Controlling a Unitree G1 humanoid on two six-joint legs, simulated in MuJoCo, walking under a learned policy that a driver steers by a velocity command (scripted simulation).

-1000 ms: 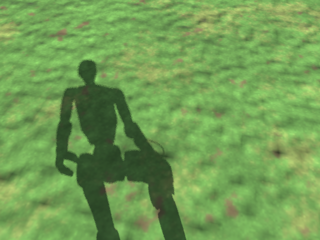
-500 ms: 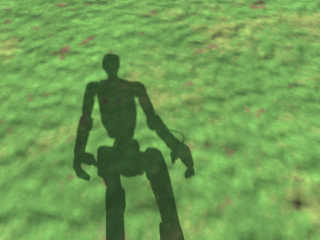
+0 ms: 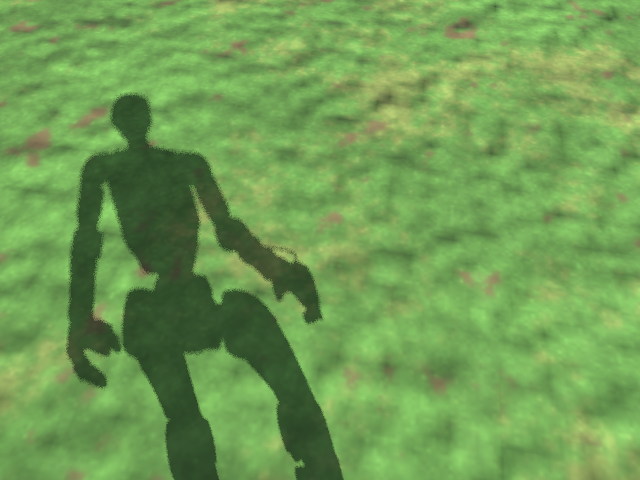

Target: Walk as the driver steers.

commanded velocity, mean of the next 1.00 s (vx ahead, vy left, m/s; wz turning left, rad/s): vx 0.50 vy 0.00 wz -0.53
